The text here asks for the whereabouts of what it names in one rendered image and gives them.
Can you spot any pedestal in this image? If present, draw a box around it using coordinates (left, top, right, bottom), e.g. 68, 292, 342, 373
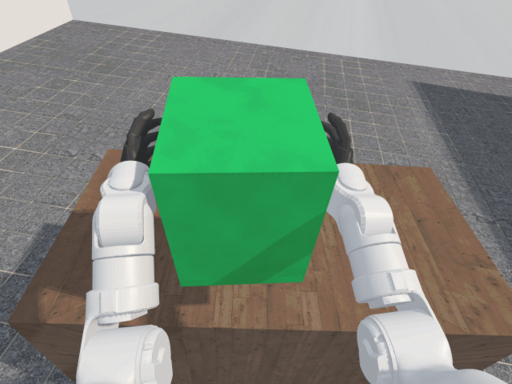
8, 149, 512, 384

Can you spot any robot left upper arm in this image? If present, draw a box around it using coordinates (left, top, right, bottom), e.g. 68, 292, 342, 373
78, 325, 173, 384

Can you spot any right robot forearm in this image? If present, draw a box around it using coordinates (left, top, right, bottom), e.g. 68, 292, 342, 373
326, 163, 453, 365

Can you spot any robot left hand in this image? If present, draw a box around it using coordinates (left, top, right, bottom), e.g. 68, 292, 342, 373
120, 109, 162, 168

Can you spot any robot right hand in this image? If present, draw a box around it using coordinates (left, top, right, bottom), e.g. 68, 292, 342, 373
321, 113, 354, 164

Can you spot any robot right upper arm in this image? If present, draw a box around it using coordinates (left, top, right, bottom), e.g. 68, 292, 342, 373
357, 309, 508, 384

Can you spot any carton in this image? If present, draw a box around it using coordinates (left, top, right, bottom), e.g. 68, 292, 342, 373
148, 77, 339, 286

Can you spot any left robot forearm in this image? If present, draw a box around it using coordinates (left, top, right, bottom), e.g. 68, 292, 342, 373
76, 161, 159, 384

